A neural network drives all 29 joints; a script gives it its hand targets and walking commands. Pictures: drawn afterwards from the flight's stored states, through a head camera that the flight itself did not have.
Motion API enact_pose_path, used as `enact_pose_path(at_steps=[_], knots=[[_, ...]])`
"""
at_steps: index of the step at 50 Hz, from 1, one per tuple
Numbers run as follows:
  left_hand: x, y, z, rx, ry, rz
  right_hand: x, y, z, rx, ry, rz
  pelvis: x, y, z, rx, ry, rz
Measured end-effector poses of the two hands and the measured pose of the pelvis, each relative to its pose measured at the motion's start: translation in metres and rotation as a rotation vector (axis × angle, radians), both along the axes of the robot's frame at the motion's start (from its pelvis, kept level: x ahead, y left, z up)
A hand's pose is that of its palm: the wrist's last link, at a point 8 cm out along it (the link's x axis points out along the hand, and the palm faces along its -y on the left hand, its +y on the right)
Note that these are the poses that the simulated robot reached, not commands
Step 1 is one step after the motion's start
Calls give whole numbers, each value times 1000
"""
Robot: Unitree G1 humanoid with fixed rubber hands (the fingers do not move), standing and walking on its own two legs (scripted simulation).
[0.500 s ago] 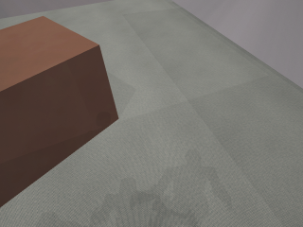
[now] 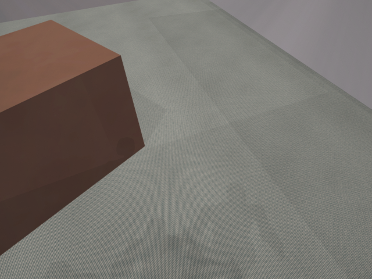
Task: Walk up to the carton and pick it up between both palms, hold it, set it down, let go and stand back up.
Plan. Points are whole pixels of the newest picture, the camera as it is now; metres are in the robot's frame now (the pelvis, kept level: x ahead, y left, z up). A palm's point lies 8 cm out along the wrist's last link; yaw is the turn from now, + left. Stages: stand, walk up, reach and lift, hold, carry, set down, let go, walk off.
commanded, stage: walk up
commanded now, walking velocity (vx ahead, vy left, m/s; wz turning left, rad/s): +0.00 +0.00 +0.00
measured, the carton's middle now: out of the picture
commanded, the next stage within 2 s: none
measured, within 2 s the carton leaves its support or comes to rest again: neither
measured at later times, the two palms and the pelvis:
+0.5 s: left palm out of the picture +0.01 +0.47 -0.12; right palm (273, 232) +0.26 -0.18 -0.09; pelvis +0.04 +0.10 -0.04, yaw +19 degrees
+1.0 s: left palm out of the picture -0.01 +0.51 -0.06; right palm (180, 163) +0.48 +0.05 -0.10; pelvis +0.17 +0.21 -0.02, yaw +38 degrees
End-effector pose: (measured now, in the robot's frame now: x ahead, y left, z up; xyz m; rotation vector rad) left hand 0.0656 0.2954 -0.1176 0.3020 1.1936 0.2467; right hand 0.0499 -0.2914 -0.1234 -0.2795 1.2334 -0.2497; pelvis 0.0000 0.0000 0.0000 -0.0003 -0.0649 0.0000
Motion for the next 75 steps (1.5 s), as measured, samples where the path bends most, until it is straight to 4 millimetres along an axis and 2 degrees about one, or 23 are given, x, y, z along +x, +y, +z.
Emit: enact_pose_path(at_steps=[7,10,14,17,21,25,29,34,37,39,43,49,53,56,59,61,66,70,73,75], knots=[[-1,4,1,14,-9,3,2,1,-1,8,-4,4,0,0,-1,-4,5,11],[-3,22,8,77,-80,27,15,3,-1,21,11,82,-1,4,-6,-25,19,85],[-20,55,18,159,-134,71,55,12,7,16,-17,197,1,17,-10,-45,12,168],[-34,83,21,198,-153,100,91,29,14,15,-59,285,9,33,-16,-51,4,224],[-52,130,16,241,-168,161,151,68,24,-2,-130,410,25,63,-28,-52,-9,282],[-58,171,-1,231,-160,232,208,114,30,-36,-257,495,43,98,-45,-15,-17,322],[-32,183,3,172,-222,247,233,148,35,-38,-281,520,60,115,-40,6,-16,373],[-1,182,16,148,-251,221,260,171,34,-28,-274,543,86,134,-31,25,-12,421],[7,184,23,175,-245,225,280,183,23,-5,-264,561,105,142,-33,24,-16,450],[3,189,26,214,-238,252,298,196,12,15,-250,586,120,148,-38,6,-18,486],[-22,200,42,291,-218,368,341,242,6,44,-222,710,142,165,-34,-15,-22,562],[-66,209,59,310,-123,488,415,326,24,89,-288,887,167,200,-25,-18,-29,642],[-85,222,52,285,-62,550,456,394,36,109,-338,986,182,229,-26,-18,-28,694],[-88,241,36,263,-47,594,480,448,39,113,-379,1049,195,259,-36,-15,-25,729],[-79,267,13,227,-60,626,499,488,35,92,-440,1071,203,289,-52,16,-29,756],[-59,284,4,199,-101,640,503,500,33,89,-451,1043,210,303,-55,21,-37,774],[12,330,8,191,-242,594,504,494,33,33,-387,988,236,328,-47,51,-34,794],[57,354,18,208,-273,539,516,484,30,12,-364,939,259,345,-45,52,-32,799],[72,368,22,255,-275,529,531,485,16,14,-333,925,279,358,-51,21,-41,822],[68,374,26,294,-263,552,541,499,6,17,-298,941,289,369,-53,5,-40,849]])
